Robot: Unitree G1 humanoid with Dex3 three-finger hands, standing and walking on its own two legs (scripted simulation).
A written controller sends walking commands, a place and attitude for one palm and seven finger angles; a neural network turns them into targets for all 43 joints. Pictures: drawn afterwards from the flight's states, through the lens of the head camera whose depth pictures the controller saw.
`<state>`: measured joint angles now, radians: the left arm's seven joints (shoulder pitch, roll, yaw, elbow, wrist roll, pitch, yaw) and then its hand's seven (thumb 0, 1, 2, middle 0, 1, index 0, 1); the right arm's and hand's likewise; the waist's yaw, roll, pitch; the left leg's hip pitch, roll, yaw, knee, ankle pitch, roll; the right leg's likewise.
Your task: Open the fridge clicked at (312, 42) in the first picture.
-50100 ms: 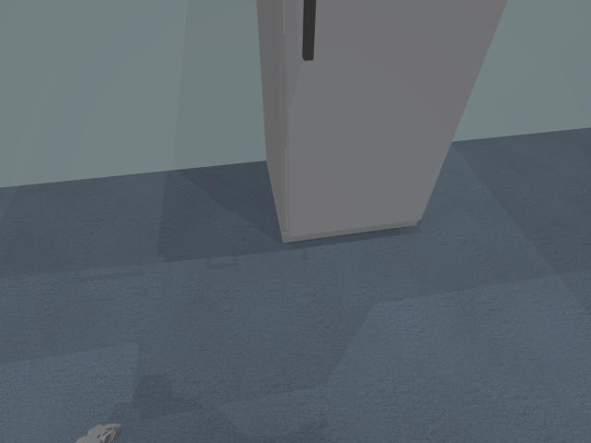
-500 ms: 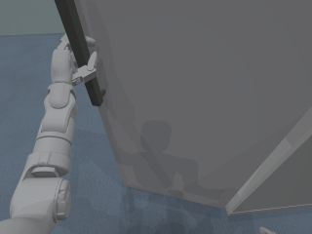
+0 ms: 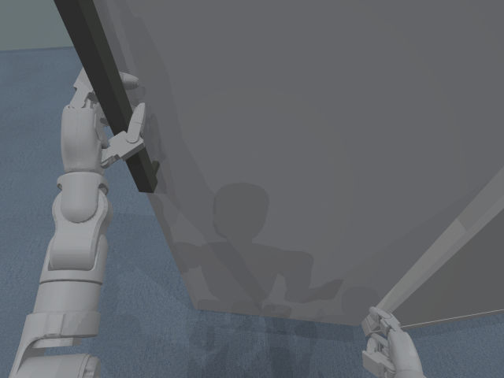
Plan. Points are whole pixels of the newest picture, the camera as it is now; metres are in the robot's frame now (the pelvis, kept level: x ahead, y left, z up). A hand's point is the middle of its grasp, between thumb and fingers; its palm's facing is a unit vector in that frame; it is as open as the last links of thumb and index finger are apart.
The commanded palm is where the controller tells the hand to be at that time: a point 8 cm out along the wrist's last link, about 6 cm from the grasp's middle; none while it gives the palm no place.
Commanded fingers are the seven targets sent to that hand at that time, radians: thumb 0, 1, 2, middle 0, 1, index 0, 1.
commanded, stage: stop walking and hold the door back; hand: left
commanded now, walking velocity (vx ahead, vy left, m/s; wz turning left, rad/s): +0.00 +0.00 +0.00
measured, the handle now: (119, 89) +0.41 +0.19 +0.26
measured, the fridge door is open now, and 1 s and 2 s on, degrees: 75 70 68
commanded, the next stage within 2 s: loosen the grip on the handle in 0.60 s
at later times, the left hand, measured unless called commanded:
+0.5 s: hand (136, 129) +0.38 +0.18 +0.21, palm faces +0.19 -0.96 -0.18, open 6.1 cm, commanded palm +0.36 +0.23 +0.19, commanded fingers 0.00 0.90 0.90 -0.45 -1.40 -0.45 -1.40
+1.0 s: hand (133, 97) +0.43 +0.19 +0.23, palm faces +0.23 -0.95 -0.20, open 10.6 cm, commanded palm +0.37 +0.23 +0.22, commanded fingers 0.00 -0.55 0.20 -0.37 -1.30 -0.37 -1.30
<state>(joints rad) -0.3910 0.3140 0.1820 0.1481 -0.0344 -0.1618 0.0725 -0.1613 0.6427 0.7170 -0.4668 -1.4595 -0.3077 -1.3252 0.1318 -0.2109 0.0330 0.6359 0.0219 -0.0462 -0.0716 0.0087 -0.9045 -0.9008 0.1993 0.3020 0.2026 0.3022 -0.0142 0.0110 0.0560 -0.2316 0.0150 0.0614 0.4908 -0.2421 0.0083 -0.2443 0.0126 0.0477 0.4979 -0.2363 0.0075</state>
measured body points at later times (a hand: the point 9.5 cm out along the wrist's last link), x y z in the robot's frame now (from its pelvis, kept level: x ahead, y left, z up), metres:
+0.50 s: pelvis -0.02 +0.00 +0.00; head -0.01 -0.01 +0.45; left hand +0.37 +0.23 +0.22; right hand +0.11 -0.24 -0.11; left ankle +0.01 +0.11 -0.74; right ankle +0.02 -0.12 -0.74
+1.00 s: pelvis +0.00 -0.01 +0.00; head +0.00 -0.01 +0.45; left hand +0.41 +0.24 +0.24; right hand +0.10 -0.26 -0.10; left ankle +0.01 +0.11 -0.74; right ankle +0.02 -0.12 -0.74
